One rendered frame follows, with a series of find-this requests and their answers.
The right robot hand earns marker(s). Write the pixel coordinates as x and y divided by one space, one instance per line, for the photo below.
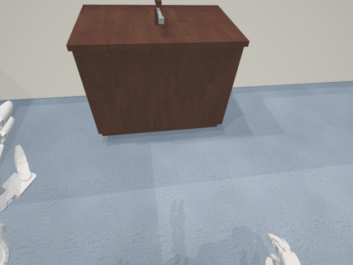
283 249

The left robot hand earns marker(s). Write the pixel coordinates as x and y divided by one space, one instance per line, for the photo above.
17 184

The tap lever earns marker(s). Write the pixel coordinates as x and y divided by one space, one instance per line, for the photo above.
160 17

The counter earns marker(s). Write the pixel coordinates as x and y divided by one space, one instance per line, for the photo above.
140 76

